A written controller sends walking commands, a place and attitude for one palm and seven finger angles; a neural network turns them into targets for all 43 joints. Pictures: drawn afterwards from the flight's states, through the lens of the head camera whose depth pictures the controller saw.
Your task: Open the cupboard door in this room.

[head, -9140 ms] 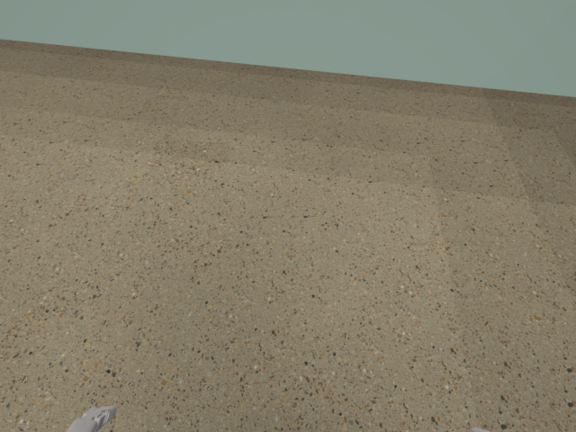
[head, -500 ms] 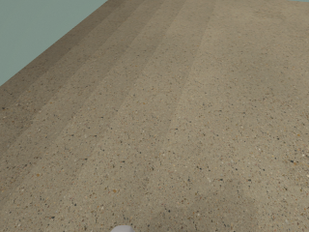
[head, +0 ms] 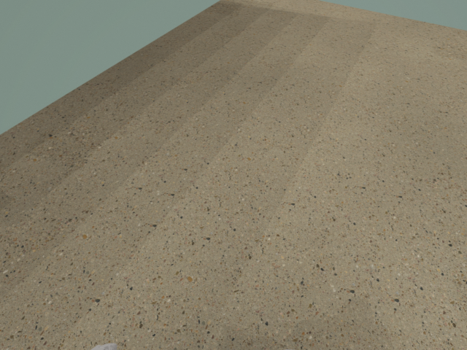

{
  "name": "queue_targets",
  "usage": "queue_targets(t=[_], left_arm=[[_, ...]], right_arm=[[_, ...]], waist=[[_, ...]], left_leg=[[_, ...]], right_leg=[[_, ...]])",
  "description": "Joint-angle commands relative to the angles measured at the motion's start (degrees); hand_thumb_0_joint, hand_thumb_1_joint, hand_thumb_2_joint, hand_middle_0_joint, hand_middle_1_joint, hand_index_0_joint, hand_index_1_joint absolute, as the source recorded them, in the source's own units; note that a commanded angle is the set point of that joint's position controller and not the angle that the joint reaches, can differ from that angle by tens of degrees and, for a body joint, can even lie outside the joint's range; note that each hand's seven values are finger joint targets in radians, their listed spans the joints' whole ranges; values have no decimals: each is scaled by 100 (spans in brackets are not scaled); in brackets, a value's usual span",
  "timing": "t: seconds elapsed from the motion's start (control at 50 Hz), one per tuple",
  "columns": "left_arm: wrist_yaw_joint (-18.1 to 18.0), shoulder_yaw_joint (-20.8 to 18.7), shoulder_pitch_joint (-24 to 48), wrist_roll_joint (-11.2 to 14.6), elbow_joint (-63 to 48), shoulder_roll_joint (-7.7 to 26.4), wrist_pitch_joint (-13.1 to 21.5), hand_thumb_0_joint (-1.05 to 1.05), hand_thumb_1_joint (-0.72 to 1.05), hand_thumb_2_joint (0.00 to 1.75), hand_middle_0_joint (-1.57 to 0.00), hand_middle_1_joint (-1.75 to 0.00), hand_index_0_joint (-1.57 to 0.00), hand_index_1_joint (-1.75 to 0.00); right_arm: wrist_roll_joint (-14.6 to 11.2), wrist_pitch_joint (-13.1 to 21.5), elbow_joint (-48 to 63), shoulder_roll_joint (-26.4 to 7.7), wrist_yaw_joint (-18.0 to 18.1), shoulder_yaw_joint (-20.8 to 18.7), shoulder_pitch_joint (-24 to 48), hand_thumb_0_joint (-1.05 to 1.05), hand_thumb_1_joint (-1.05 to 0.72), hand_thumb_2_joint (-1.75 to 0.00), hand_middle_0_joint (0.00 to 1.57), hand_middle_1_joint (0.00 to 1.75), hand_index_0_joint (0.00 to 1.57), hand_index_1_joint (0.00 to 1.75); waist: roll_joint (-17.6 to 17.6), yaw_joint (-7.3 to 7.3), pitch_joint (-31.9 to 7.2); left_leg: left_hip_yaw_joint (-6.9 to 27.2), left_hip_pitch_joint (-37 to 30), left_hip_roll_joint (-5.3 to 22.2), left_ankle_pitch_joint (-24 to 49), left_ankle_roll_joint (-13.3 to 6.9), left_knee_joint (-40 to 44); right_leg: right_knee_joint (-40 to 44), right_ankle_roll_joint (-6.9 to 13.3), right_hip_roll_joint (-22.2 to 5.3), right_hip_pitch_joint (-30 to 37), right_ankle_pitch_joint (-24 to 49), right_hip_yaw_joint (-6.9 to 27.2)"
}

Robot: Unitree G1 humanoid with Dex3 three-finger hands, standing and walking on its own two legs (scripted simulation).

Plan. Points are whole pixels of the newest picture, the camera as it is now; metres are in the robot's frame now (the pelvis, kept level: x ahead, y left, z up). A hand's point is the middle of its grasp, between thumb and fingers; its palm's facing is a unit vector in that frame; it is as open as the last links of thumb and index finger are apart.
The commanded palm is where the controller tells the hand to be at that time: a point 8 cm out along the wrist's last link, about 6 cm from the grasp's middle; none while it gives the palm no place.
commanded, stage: turn or walk to find it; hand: left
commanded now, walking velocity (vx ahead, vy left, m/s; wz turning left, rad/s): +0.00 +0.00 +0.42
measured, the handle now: out of the picture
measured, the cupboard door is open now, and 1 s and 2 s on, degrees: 0 0 0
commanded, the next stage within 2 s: stand and wait in 1.28 s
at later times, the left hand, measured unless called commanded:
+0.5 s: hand out of the picture -0.04 +0.15 -0.16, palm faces +0.28 -0.92 -0.26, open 7.4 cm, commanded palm none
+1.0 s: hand out of the picture -0.09 +0.19 -0.16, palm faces +0.45 -0.85 -0.26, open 7.4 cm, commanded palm none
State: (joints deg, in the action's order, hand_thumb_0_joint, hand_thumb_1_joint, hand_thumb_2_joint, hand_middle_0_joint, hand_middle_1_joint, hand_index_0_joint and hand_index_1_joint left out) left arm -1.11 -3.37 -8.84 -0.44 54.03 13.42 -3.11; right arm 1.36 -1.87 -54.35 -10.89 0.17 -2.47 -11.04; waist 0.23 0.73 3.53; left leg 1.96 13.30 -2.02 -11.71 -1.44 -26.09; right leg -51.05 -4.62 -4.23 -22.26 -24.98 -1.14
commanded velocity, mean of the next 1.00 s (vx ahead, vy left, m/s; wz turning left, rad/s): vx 0.00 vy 0.00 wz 0.42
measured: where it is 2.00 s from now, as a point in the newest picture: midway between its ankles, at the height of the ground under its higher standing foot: outside the picture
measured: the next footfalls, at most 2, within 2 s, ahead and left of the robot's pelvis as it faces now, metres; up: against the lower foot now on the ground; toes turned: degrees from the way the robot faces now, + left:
right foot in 0.10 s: +0.04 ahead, -0.13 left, +0.00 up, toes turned +0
left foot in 0.64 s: -0.08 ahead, +0.09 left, +0.00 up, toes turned +23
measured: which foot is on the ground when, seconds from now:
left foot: down 0.00-0.12, up 0.14-0.62, down 0.64-1.00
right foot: up 0.00-0.08, down 0.10-0.64, up 0.66-1.00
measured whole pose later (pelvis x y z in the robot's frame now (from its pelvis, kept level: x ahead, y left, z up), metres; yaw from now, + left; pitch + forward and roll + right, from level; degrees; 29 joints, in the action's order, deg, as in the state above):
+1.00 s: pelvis -0.08 -0.03 +0.00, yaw +26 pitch -1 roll +0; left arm -1.1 -3.2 -9.2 -0.3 54.8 13.2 -3.0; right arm 1.4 -2.0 -54.9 -11.0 0.3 -2.7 -10.9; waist 0.0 0.8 3.5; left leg 2.2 13.7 -1.8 -12.5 -1.1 -26.8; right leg -47.2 -4.5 -3.5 -20.9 -25.2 -1.7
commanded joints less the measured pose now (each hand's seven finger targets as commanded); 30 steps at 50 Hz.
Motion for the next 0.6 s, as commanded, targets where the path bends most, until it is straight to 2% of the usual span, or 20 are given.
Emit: queue_targets(t=[0.0, 0.04, 0.06, 0.08, 0.1, 0.12, 0.14, 0.16, 0.18, 0.2, 0.24, 0.3, 0.34, 0.4, 0.46, 0.5, 0.52, 0.54, 0.56, 0.58], left_arm=[[-17, -57, -121, 12, -466, 328, 176, 0, 90, 90, -20, -30, -20, -30], [-24, -76, -459, 20, -395, 398, 242, 0, 90, 90, -20, -30, -20, -30], [-45, -118, -655, 5, -345, 531, 289, 0, 90, 90, -20, -30, -20, -30], [-89, -204, -810, -78, -337, 968, 347, 0, 90, 90, -20, -30, -20, -30], [-101, -263, -798, -113, -414, 1351, 344, 0, 90, 90, -20, -30, -20, -30], [-120, -239, -603, -62, -497, 1177, 326, 0, 90, 90, -20, -30, -20, -30], [-152, -243, -199, -48, -570, 971, 328, 0, 90, 90, -20, -30, -20, -30], [-121, -187, 82, -46, -650, 852, 304, 0, 90, 90, -20, -30, -20, -30], [-99, -122, 280, -46, -686, 704, 323, 0, 90, 90, -20, -30, -20, -30], [-89, -93, 243, -44, -670, 609, 353, 0, 90, 90, -20, -30, -20, -30], [-87, -75, 45, -38, -595, 563, 383, 0, 90, 90, -20, -30, -20, -30], [-96, -87, -343, -46, -465, 601, 392, 0, 90, 90, -20, -30, -20, -30], [-111, -108, -448, -67, -386, 643, 386, 0, 90, 90, -20, -30, -20, -30], [-108, -150, -653, -115, -285, 796, 364, 0, 90, 90, -20, -30, -20, -30], [-93, -203, -758, -145, -184, 939, 339, 0, 90, 90, -20, -30, -20, -30], [-77, -225, -771, -145, -134, 1000, 320, 0, 90, 90, -20, -30, -20, -30], [-72, -230, -766, -143, -106, 1016, 310, 0, 90, 90, -20, -30, -20, -30], [-73, -238, -672, -138, -78, 989, 304, 0, 90, 90, -20, -30, -20, -30], [-62, -236, -637, -111, -80, 983, 283, 0, 90, 90, -20, -30, -20, -30], [-52, -223, -585, -58, -101, 899, 243, 0, 90, 90, -20, -30, -20, -30]], right_arm=[[24, 66, 320, -1223, 43, -352, -109, 0, -90, -90, 20, 30, 20, 30], [-15, 56, 342, -1171, 28, -367, -37, 0, -90, -90, 20, 30, 20, 30], [-45, 56, 364, -1045, 12, -358, -25, 0, -90, -90, 20, 30, 20, 30], [-98, 59, 437, -683, -21, -307, -127, 0, -90, -90, 20, 30, 20, 30], [-70, 47, 589, -566, -13, -286, 0, 0, -90, -90, 20, 30, 20, 30], [-13, -34, 493, -854, -11, -365, -3, 0, -90, -90, 20, 30, 20, 30], [10, -119, 404, -883, -36, -397, -108, 0, -90, -90, 20, 30, 20, 30], [13, -163, 271, -835, -66, -415, -153, 0, -90, -90, 20, 30, 20, 30], [28, -174, 158, -761, -98, -396, -349, 0, -90, -90, 20, 30, 20, 30], [30, -178, 83, -686, -116, -371, -476, 0, -90, -90, 20, 30, 20, 30], [8, -186, -3, -650, -126, -364, -603, 0, -90, -90, 20, 30, 20, 30], [12, -196, 25, -689, -115, -352, -385, 0, -90, -90, 20, 30, 20, 30], [3, -197, 58, -666, -113, -336, -237, 0, -90, -90, 20, 30, 20, 30], [-16, -173, 122, -594, -108, -279, 45, 0, -90, -90, 20, 30, 20, 30], [-56, -107, 170, -510, -100, -216, 177, 0, -90, -90, 20, 30, 20, 30], [-89, -61, 182, -502, -81, -187, 159, 0, -90, -90, 20, 30, 20, 30], [-95, -46, 178, -508, -72, -180, 107, 0, -90, -90, 20, 30, 20, 30], [-106, -15, 155, -507, -61, -179, -33, 0, -90, -90, 20, 30, 20, 30], [-93, 16, 113, -541, -54, -179, -221, 0, -90, -90, 20, 30, 20, 30], [-90, 63, 50, -668, -61, -210, -429, 0, -90, -90, 20, 30, 20, 30]], waist=[[-978, 20, -531], [-840, -160, -687], [-540, -261, -737], [694, -324, -874], [1753, -401, -633], [1146, -334, -556], [1479, -169, -257], [940, -37, 49], [758, 115, 125], [713, 122, 94], [845, 98, -31], [883, -87, -81], [834, -151, -82], [786, -284, -152], [954, -365, -357], [1070, -370, -494], [1088, -339, -547], [1050, -220, -618], [882, -108, -698], [430, 53, -758]], left_leg=[[1616, -234, 1382, 1994, -783, 483], [1552, 134, 1161, 1815, -572, 133], [1372, 672, 911, 1132, -315, -154], [752, 1655, 322, -289, 55, -1070], [108, 2170, -221, -2090, 322, -2364], [413, 1908, 52, -2008, 285, -3343], [512, 1890, 203, -1737, 266, -3796], [376, 1811, 223, -1398, 293, -4228], [265, 1812, 268, -1075, 344, -4414], [162, 1794, 281, -882, 397, -4462], [92, 1884, 286, -635, 489, -4482], [45, 1928, 403, -655, 587, -4287], [-5, 1873, 470, -827, 602, -3947], [-204, 1593, 503, -1248, 591, -3123], [-429, 1243, 479, -1528, 532, -2234], [-569, 955, 428, -1558, 470, -1813], [-633, 769, 401, -1475, 443, -1565], [-645, 491, 409, -1253, 411, -1060], [-704, 38, 366, -718, 372, -454], [-550, -654, 473, -30, 300, 241]], right_leg=[[1108, 53, 199, 329, 116, -137], [2223, 89, 251, 1125, 953, -189], [2915, 130, 10, 1827, 1410, -41], [3403, 455, -1115, 2608, 1320, 1038], [3595, 1100, -2299, 2207, 1884, 2119], [3716, 1390, -2347, 1440, 1453, 1868], [3909, 1306, -2084, 908, 733, 1576], [3925, 1182, -1787, 567, 450, 1280], [3785, 1045, -1503, 555, 735, 794], [3677, 959, -1343, 637, 1098, 452], [3617, 881, -1216, 983, 1435, 120], [3619, 986, -1365, 1280, 1481, 170], [3612, 1074, -1513, 1386, 1437, 176], [3486, 1207, -1644, 1504, 1807, 147], [3224, 1295, -1728, 1729, 2369, 23], [3051, 1328, -1781, 1733, 2720, -44], [2952, 1288, -1786, 1672, 2819, -83], [2725, 1194, -1775, 1602, 2882, -147], [2458, 1000, -1669, 1378, 2710, -358], [1975, 706, -1485, 826, 2185, -628]])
